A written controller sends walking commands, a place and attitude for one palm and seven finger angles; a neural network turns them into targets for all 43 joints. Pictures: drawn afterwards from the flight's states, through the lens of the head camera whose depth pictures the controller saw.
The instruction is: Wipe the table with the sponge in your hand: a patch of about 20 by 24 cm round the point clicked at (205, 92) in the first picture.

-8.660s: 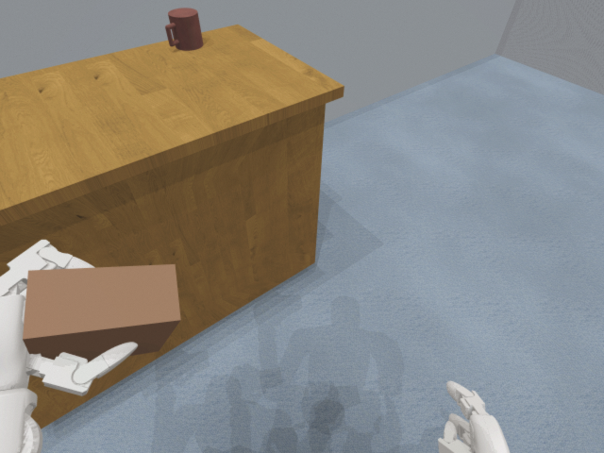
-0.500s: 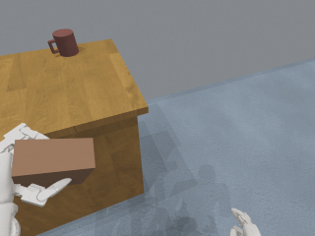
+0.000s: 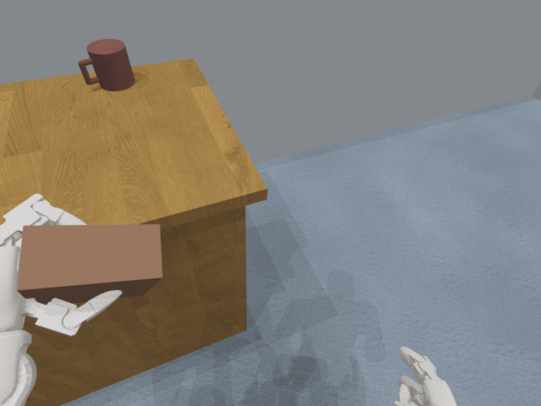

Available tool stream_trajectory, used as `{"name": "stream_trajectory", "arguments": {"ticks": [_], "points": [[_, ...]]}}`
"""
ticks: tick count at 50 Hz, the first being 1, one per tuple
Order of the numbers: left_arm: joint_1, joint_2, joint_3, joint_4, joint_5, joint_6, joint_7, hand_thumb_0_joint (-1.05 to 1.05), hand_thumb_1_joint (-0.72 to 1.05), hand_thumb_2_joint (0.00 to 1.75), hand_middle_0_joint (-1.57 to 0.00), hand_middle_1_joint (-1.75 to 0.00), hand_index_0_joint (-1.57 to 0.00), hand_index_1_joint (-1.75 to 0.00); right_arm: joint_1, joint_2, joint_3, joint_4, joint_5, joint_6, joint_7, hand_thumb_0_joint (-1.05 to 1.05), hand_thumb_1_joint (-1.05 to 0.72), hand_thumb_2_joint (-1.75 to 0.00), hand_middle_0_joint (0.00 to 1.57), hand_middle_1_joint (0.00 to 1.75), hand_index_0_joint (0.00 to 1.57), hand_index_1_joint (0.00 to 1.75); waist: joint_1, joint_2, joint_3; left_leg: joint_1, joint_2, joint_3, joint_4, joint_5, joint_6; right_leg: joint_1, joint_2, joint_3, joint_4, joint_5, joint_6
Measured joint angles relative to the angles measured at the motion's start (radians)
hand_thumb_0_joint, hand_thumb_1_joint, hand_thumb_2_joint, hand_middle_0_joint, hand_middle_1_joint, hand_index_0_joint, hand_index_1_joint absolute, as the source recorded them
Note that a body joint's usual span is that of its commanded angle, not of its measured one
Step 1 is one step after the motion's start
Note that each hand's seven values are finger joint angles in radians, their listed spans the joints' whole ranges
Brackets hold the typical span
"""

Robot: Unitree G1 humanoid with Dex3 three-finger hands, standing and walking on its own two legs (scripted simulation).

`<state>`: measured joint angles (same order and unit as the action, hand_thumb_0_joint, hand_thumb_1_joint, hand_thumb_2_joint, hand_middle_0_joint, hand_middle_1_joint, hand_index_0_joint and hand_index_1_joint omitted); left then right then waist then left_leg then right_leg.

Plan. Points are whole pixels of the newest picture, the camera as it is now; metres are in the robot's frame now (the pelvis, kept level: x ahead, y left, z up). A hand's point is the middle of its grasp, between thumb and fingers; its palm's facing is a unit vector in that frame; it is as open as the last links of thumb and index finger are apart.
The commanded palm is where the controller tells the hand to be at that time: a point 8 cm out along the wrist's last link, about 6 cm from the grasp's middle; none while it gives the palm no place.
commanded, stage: look again from close up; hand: left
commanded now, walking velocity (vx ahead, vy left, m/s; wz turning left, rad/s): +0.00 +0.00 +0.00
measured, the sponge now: (114, 266) +0.23 +0.21 +0.14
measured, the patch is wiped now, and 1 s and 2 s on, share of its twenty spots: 0.00 0.00 0.00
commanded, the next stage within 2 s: shuffle to correct the standing spot in 0.04 s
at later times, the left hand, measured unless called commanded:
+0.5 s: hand (49, 220) +0.28 +0.30 +0.16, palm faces +0.42 -0.84 -0.33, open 9.9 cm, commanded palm +0.22 +0.33 +0.18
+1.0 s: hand out of the picture +0.30 +0.37 +0.18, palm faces +0.43 -0.77 -0.47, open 9.9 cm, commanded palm +0.24 +0.40 +0.18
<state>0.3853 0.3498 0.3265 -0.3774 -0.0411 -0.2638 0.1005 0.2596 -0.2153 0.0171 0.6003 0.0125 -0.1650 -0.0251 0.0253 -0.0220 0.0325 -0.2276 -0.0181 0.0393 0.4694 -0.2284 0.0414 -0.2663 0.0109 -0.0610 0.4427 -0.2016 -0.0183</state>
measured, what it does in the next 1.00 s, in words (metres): steps to the left: right foot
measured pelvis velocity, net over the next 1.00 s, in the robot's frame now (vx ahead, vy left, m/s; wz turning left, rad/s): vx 0.10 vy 0.11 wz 0.06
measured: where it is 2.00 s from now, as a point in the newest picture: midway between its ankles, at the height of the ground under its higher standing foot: outside the picture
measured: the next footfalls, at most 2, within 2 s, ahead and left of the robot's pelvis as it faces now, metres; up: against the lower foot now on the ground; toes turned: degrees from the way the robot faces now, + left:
right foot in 0.92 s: +0.15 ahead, +0.00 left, +0.00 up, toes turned -3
left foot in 1.16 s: +0.17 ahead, +0.29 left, +0.00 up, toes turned +4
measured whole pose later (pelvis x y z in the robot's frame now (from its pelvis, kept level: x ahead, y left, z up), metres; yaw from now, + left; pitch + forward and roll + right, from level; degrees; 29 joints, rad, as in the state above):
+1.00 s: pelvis +0.10 +0.11 -0.02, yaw +4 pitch -1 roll -1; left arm 0.48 0.43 0.46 -0.57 -0.06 -0.29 0.09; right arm 0.24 -0.21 -0.02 0.59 0.00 -0.05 0.03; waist 0.00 0.00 0.08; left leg -0.57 -0.04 -0.02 1.40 -0.40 -0.01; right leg -0.28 -0.02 -0.13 0.65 -0.36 -0.03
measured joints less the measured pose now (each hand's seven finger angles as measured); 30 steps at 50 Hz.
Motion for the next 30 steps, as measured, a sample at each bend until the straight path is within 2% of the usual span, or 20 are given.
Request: {"name": "stream_trajectory", "arguments": {"ticks": [2, 6, 9, 12, 19, 30], "points": [[0.029, 0.008, -0.019, -0.019, 0.007, -0.001, -0.009, 0.00, -0.48, 1.00, -0.78, -1.33, -0.78, -1.34, 0.004, 0.007, -0.001, -0.008, 0.000, -0.004, -0.002, 0.01, -0.90, -0.90, 0.21, 0.30, 0.20, 0.30, -0.006, -0.021, 0.003, 0.009, -0.015, 0.000, -0.007, -0.003, 0.009, 0.003, -0.011, 0.008, 0.007, 0.007, 0.008], [0.019, 0.037, 0.009, -0.021, 0.010, 0.000, -0.013, 0.00, -0.48, 1.01, -0.78, -1.33, -0.78, -1.34, -0.002, 0.022, 0.003, -0.011, -0.005, -0.011, -0.002, 0.01, -0.90, -0.90, 0.20, 0.30, 0.20, 0.30, -0.002, -0.044, 0.020, 0.016, -0.030, -0.011, 0.007, -0.024, 0.017, 0.014, -0.022, 0.004, 0.020, 0.009, 0.011], [0.003, 0.032, 0.040, -0.037, 0.003, 0.004, -0.002, 0.00, -0.48, 1.01, -0.78, -1.33, -0.78, -1.34, -0.016, 0.028, 0.008, -0.006, -0.009, -0.017, 0.008, 0.01, -0.90, -0.90, 0.20, 0.30, 0.20, 0.30, 0.007, -0.041, 0.024, 0.021, -0.026, -0.019, 0.016, -0.042, 0.019, 0.034, -0.018, -0.003, 0.001, 0.000, 0.015], [-0.006, 0.014, 0.042, -0.067, -0.001, 0.003, 0.008, 0.00, -0.48, 1.01, -0.78, -1.33, -0.78, -1.34, -0.036, 0.029, 0.011, -0.009, -0.014, -0.016, 0.019, 0.01, -0.90, -0.90, 0.21, 0.30, 0.20, 0.30, 0.011, -0.034, 0.018, 0.022, -0.026, -0.021, 0.030, -0.060, 0.024, 0.045, -0.018, -0.005, -0.004, -0.008, 0.021], [0.008, 0.003, 0.014, -0.087, 0.000, 0.015, 0.005, 0.00, -0.48, 1.01, -0.78, -1.33, -0.78, -1.34, -0.074, 0.031, 0.010, -0.038, -0.019, 0.023, 0.019, 0.01, -0.90, -0.90, 0.21, 0.30, 0.20, 0.30, 0.004, -0.020, -0.011, 0.021, -0.039, -0.015, 0.080, -0.117, 0.044, 0.037, -0.031, 0.002, 0.056, -0.066, 0.036], [0.018, 0.027, 0.046, -0.115, -0.007, 0.019, 0.011, 0.00, -0.48, 1.01, -0.78, -1.33, -0.78, -1.34, -0.057, 0.017, -0.001, -0.052, -0.008, 0.070, 0.021, 0.01, -0.90, -0.90, 0.21, 0.30, 0.20, 0.30, -0.009, 0.001, -0.011, -0.009, -0.049, -0.016, 0.210, -0.217, 0.055, 0.012, -0.044, 0.001, 0.179, -0.165, 0.040]]}}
